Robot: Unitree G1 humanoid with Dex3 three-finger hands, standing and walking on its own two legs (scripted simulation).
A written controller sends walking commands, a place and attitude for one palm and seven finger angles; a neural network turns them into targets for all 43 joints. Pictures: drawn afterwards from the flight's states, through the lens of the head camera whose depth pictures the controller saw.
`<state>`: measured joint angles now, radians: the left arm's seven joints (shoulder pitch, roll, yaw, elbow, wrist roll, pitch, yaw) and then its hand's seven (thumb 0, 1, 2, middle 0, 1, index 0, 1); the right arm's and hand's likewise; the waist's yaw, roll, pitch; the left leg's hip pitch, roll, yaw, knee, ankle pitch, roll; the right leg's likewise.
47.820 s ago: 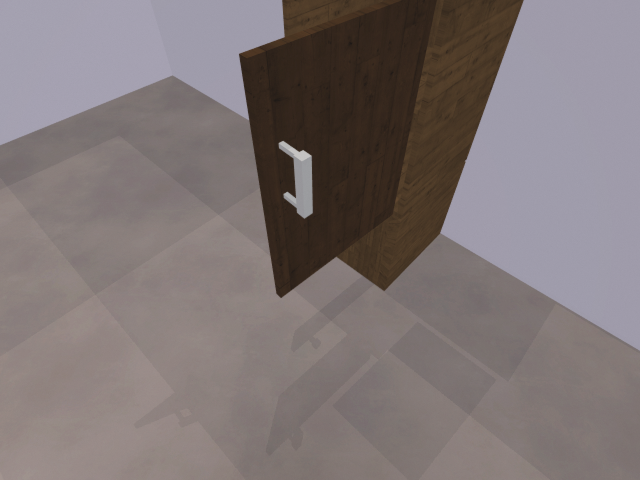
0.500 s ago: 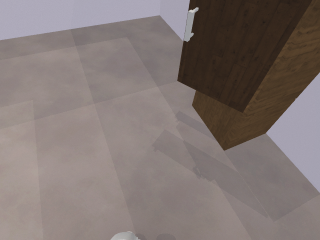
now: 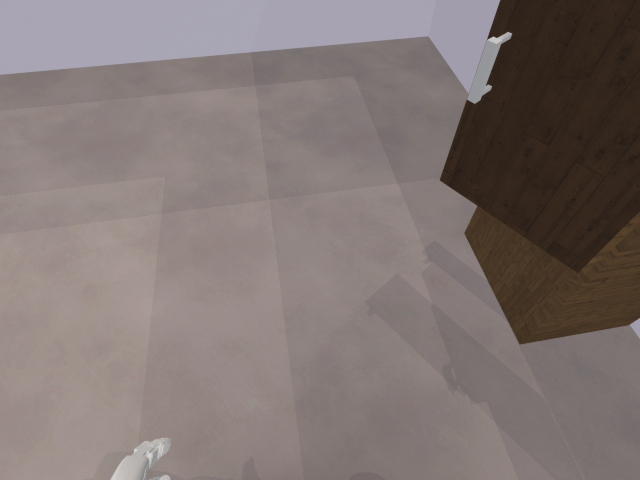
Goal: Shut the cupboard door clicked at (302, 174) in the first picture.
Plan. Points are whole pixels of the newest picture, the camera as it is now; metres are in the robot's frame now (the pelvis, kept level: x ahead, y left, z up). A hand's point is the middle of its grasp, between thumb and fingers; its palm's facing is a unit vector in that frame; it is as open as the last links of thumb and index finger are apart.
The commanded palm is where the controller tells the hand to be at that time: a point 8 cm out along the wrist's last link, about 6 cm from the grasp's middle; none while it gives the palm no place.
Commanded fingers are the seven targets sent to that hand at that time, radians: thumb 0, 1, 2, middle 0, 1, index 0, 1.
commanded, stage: walk to a spot facing it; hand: left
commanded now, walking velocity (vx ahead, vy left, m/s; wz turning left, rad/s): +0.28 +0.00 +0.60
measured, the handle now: (489, 68) +0.87 -0.34 +0.03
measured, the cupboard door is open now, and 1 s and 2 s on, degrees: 31 31 31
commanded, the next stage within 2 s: turn to face it in 0.42 s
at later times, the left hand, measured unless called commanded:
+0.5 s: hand out of the picture +0.03 +0.21 -0.18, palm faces +0.38 -0.89 -0.23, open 7.4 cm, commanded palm none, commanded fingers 0.00 0.90 0.90 -0.20 -0.30 -0.20 -0.30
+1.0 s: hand (176, 345) +0.35 +0.26 -0.18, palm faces +0.23 -0.95 -0.21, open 7.4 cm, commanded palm none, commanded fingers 0.00 0.90 0.90 -0.20 -0.30 -0.20 -0.30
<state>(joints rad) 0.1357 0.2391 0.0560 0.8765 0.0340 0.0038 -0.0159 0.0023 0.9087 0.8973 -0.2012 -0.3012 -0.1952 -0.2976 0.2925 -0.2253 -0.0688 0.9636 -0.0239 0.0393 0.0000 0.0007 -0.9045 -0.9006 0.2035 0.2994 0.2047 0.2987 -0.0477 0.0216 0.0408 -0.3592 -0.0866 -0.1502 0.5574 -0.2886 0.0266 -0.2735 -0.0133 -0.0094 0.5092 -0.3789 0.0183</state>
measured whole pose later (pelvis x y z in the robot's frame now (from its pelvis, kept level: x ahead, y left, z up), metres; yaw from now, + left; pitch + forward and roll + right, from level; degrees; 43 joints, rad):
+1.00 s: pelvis +0.32 +0.07 -0.01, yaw +12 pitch -1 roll +0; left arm 0.19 0.15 0.05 0.92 0.03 0.02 0.01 0.00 0.91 0.90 -0.20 -0.30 -0.20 -0.30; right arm 0.18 -0.20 -0.05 0.98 0.00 0.04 -0.03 0.00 -0.91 -0.90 0.20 0.30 0.20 0.30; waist 0.00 0.03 0.14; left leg -0.37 0.02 0.04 1.14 -0.54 -0.03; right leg -0.38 0.02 -0.04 0.63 -0.23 -0.05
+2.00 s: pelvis +0.33 +0.11 +0.00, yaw -24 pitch +0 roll +0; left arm 0.17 0.20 0.04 0.87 0.03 0.05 -0.01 0.00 0.90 0.90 -0.21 -0.30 -0.20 -0.30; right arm 0.18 -0.25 -0.05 0.89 -0.01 0.06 -0.01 0.00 -0.91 -0.90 0.20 0.30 0.20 0.30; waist -0.02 0.02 0.09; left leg -0.49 0.08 0.01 0.99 -0.39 -0.09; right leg -0.29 0.04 0.05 0.52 -0.23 -0.02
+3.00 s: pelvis +0.36 +0.10 +0.00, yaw -48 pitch +1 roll -1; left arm 0.25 0.22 0.08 1.00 0.04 0.06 -0.04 0.00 0.91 0.90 -0.20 -0.30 -0.20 -0.30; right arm 0.32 -0.17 -0.01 0.96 -0.04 -0.03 -0.03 0.00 -0.91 -0.90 0.20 0.30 0.20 0.30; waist -0.03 -0.05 0.00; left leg -0.22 0.07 0.12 0.53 -0.32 0.00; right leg -0.44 0.01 0.00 1.03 -0.40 -0.03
